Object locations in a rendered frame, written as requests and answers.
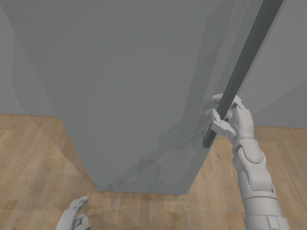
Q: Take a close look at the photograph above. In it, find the left robot hand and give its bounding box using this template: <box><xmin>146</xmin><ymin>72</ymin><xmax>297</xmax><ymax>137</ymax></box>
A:
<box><xmin>55</xmin><ymin>196</ymin><xmax>91</xmax><ymax>230</ymax></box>

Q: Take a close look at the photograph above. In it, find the right robot hand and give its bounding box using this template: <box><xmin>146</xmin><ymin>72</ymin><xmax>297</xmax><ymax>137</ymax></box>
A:
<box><xmin>205</xmin><ymin>94</ymin><xmax>254</xmax><ymax>146</ymax></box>

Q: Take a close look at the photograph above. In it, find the handle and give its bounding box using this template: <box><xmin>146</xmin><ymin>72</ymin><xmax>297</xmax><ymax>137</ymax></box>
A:
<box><xmin>202</xmin><ymin>0</ymin><xmax>284</xmax><ymax>149</ymax></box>

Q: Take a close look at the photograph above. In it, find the fridge door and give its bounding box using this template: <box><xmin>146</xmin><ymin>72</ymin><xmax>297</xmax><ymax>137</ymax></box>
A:
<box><xmin>0</xmin><ymin>0</ymin><xmax>287</xmax><ymax>195</ymax></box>

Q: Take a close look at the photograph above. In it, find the right robot forearm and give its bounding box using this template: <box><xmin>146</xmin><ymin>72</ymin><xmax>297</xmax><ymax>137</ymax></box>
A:
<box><xmin>232</xmin><ymin>138</ymin><xmax>291</xmax><ymax>230</ymax></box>

